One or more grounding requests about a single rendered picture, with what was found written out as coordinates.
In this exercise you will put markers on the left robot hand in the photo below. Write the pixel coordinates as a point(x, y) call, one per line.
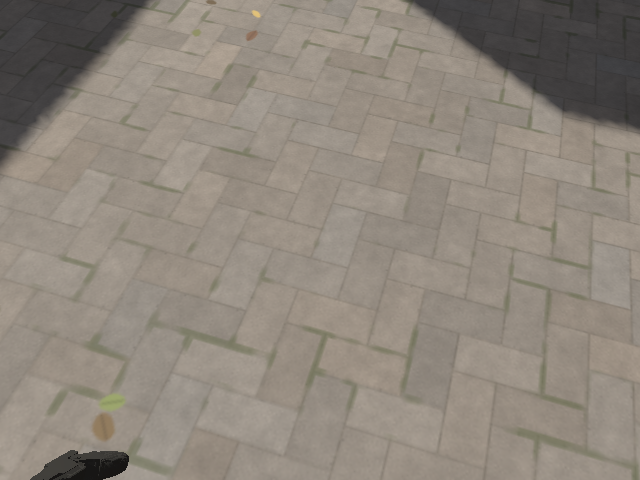
point(87, 466)

